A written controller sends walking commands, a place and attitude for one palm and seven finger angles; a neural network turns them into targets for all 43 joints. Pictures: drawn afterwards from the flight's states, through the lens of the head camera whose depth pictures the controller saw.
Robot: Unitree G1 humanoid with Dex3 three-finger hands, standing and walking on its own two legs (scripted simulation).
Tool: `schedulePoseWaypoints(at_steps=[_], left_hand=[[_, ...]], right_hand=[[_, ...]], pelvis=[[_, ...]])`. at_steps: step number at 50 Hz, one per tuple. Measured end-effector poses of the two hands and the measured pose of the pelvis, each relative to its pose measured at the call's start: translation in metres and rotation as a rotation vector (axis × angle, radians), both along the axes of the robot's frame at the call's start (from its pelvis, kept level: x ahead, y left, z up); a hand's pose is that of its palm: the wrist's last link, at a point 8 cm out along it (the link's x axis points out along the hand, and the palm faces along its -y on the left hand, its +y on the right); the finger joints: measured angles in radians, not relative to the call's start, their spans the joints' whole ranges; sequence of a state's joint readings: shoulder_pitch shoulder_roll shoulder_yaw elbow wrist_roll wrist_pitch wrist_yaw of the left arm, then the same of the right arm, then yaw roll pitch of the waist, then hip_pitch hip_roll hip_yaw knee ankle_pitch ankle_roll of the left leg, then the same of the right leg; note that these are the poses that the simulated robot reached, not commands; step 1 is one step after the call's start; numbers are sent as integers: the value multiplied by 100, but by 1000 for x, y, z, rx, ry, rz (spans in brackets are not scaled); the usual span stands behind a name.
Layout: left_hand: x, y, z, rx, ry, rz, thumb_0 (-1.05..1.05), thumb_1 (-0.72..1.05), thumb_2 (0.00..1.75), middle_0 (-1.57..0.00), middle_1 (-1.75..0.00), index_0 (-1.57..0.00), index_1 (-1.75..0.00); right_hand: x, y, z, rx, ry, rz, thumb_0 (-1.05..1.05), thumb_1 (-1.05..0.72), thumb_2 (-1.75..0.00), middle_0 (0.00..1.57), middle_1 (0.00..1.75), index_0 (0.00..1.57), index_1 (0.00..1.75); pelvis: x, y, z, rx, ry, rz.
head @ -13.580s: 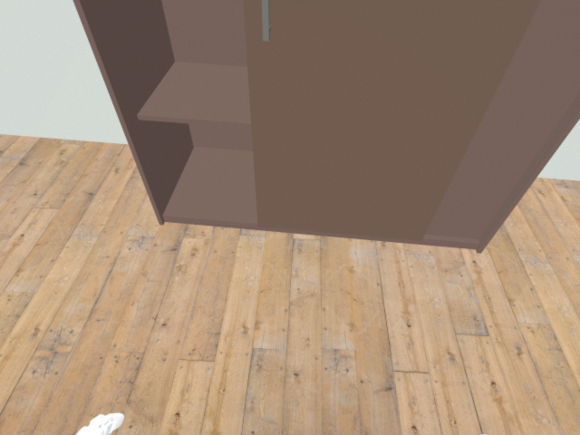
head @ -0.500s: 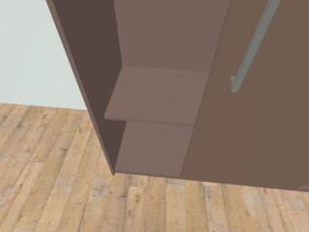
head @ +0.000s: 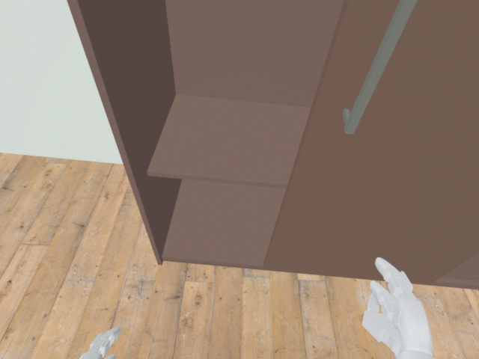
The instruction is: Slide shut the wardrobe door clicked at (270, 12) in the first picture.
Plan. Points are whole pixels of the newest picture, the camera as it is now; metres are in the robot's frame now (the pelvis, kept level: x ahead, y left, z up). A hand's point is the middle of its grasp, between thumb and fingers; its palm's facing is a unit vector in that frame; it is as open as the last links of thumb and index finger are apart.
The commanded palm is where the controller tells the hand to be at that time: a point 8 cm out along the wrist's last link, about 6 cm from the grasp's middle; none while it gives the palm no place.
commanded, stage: raise the hand with hooked fingers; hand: right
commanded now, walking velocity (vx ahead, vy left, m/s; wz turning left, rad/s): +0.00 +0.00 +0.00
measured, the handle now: (374, 62) +0.55 -0.18 +0.25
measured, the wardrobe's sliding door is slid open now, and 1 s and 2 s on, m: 0.44 0.44 0.44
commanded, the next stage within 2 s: move the hooked fingers beside the handle in 1.90 s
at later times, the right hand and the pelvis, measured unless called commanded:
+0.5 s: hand (401, 322) +0.18 -0.19 +0.08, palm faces -0.05 +0.99 -0.09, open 10.3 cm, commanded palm +0.15 -0.26 +0.07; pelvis -0.06 +0.00 -0.03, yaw -2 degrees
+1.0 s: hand out of the picture +0.22 -0.26 +0.16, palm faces +0.06 +0.99 -0.09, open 13.1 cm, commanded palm +0.18 -0.30 +0.17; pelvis -0.04 -0.01 +0.00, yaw +0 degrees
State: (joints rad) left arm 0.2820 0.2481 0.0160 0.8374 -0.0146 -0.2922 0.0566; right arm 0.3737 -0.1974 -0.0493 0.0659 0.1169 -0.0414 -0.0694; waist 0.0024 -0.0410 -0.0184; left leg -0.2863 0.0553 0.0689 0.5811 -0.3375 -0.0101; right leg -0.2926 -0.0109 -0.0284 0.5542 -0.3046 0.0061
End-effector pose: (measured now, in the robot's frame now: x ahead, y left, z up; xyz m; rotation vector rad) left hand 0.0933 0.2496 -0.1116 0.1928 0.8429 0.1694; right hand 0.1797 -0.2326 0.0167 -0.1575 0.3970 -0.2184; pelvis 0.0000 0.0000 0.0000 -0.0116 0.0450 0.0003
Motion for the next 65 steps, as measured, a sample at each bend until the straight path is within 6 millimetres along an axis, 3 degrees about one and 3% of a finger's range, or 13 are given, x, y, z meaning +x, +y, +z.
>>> schedulePoseWaypoints(at_steps=[2, 5, 9, 13, 17, 20, 24, 29, 34, 43, 47, 54, 65], left_hand=[[24, 5, 14, 18, -124, -32, 1, 92, 90, -20, -30, -20, -30], [52, 11, 35, 50, -276, -86, 1, 91, 90, -20, -30, -20, -30], [74, 16, 53, 90, -399, -141, 1, 91, 90, -20, -30, -20, -30], [83, 8, 55, 98, -427, -177, 1, 91, 90, -20, -30, -20, -30], [77, -11, 44, 78, -393, -226, 1, 91, 90, -20, -30, -20, -30], [62, -29, 31, 45, -353, -254, 1, 91, 90, -20, -30, -20, -30], [36, -46, 19, -7, -303, -239, 1, 90, 90, -21, -30, -20, -30], [6, -46, 18, -42, -267, -151, 1, 90, 90, -21, -30, -21, -30], [-5, -33, 25, -9, -259, -126, 1, 90, 90, -21, -30, -21, -30], [24, -24, 46, 64, -310, -177, 1, 90, 90, -21, -30, -20, -30], [46, -33, 59, 55, -373, -186, 1, 90, 90, -21, -30, -20, -30], [77, -58, 74, -1, -434, -248, 1, 90, 90, -20, -30, -20, -30], [89, -67, 69, -56, -379, -284, 1, 90, 90, -21, -30, -20, -30]], right_hand=[[23, 11, 23, 44, -204, 86, 3, -84, -85, 20, 36, 20, 37], [29, 25, 29, 154, -399, 223, 2, -77, -83, 20, 40, 21, 40], [-3, 19, 4, 193, -407, 293, 1, -67, -79, 22, 46, 22, 46], [-45, -8, -19, 175, -289, 167, 1, -57, -75, 23, 51, 23, 52], [-63, -32, -2, 103, -341, 57, 2, -47, -71, 23, 57, 23, 58], [-55, -31, 29, 71, -462, 108, 2, -40, -68, 23, 62, 23, 62], [-24, -17, 61, 61, -521, 276, 1, -31, -64, 24, 68, 24, 68], [5, -28, 63, 112, -382, 298, 1, -19, -59, 25, 75, 25, 76], [1, -54, 78, 101, -402, 176, 1, -8, -54, 26, 83, 26, 83], [0, -68, 116, 52, -499, 195, 0, 13, -45, 27, 96, 27, 97], [9, -73, 128, 51, -476, 208, 0, 23, -41, 28, 102, 28, 103], [16, -88, 172, 25, -562, 172, 0, 39, -35, 29, 112, 30, 113], [30, -97, 208, 14, -501, 177, -1, 49, -30, 30, 119, 30, 119]], pelvis=[[-9, 2, -6, 0, 26, 1], [-23, 5, -18, -3, 61, 17], [-37, 8, -36, -5, 73, 29], [-45, 9, -45, 6, 60, 10], [-51, 9, -45, 33, 32, -18], [-55, 8, -42, 48, 8, -34], [-58, 5, -36, 53, -14, -37], [-57, 1, -25, 37, -23, -3], [-51, -5, -18, 33, -36, 13], [-45, -13, -9, 38, -78, -8], [-41, -13, -5, 34, -96, -5], [-34, -10, 2, 29, -119, -7], [-29, -2, 8, 25, -126, -15]])
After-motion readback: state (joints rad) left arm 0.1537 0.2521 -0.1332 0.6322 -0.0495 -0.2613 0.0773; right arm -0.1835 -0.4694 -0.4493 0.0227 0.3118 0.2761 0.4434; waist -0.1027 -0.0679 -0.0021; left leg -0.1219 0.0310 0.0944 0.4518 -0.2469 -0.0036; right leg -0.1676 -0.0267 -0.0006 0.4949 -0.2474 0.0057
